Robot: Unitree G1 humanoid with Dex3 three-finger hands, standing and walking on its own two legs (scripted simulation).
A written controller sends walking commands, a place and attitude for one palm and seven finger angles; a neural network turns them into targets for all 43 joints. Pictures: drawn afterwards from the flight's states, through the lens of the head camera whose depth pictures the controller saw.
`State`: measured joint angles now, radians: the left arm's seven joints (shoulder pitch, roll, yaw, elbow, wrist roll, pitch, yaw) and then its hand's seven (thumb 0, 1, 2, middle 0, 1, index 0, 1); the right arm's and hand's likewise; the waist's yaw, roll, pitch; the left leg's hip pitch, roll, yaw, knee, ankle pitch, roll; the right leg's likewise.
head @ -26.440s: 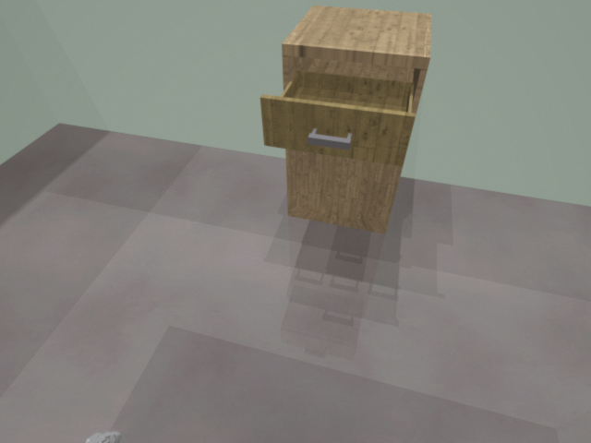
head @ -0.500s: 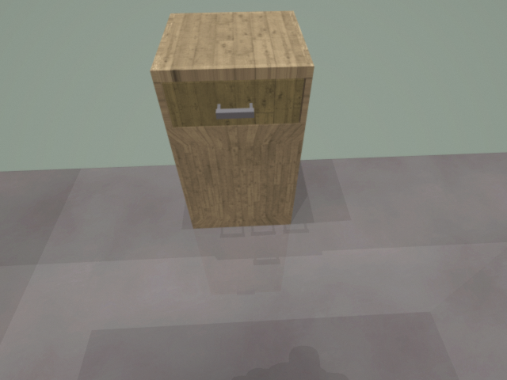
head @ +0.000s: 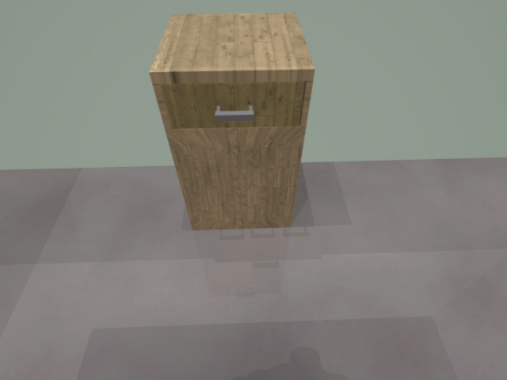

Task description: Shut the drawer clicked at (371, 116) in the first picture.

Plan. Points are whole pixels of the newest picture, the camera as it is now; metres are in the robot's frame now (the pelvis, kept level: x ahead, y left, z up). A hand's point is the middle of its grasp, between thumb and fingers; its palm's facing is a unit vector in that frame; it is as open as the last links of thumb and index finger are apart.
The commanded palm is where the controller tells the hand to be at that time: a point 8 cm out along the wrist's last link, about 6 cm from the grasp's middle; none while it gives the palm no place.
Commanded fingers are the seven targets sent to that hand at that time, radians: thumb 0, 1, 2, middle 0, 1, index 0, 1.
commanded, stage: look to check the result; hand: left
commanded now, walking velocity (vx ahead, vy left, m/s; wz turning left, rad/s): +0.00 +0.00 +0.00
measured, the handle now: (234, 112) +0.86 +0.11 -0.08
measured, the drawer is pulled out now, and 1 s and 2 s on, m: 0.00 0.00 0.00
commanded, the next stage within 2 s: stand and wait in 0.08 s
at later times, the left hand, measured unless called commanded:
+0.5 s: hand out of the picture -0.03 +0.15 -0.17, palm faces +0.07 -0.98 -0.19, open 7.3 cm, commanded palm none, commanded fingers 0.00 0.90 0.90 -0.20 -0.30 -0.20 -0.30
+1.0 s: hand out of the picture -0.02 +0.17 -0.17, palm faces +0.06 -0.98 -0.20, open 7.3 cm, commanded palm none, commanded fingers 0.00 0.90 0.90 -0.20 -0.30 -0.20 -0.30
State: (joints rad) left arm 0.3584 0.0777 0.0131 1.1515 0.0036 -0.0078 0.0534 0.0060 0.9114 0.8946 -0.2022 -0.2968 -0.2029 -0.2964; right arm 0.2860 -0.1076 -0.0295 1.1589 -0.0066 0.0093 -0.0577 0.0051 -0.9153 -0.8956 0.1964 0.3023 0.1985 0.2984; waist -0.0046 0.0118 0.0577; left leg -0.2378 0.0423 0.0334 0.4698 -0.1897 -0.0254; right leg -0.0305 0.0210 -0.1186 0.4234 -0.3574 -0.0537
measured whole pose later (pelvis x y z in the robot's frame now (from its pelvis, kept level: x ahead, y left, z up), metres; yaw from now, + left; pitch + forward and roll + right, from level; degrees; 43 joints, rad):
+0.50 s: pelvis +0.00 +0.00 +0.00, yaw +0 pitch -3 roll +0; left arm 0.34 0.10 0.02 1.13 0.00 -0.01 0.05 0.01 0.91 0.89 -0.20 -0.30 -0.20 -0.30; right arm 0.30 -0.10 -0.03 1.16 -0.01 0.01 -0.06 0.00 -0.91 -0.90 0.20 0.30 0.20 0.30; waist -0.01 0.01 0.06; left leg -0.23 0.05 0.03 0.47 -0.19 -0.03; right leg -0.01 0.03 -0.12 0.41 -0.36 -0.06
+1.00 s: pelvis +0.00 +0.00 +0.00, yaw +0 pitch -2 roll +1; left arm 0.32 0.12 0.02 1.14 0.00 -0.01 0.04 0.01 0.91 0.89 -0.20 -0.30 -0.20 -0.30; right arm 0.27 -0.13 -0.03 1.16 -0.01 0.00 -0.05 0.00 -0.91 -0.90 0.20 0.30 0.20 0.30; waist -0.01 0.02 0.07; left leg -0.22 0.04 0.04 0.45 -0.18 -0.02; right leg -0.02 0.02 -0.12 0.41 -0.35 -0.05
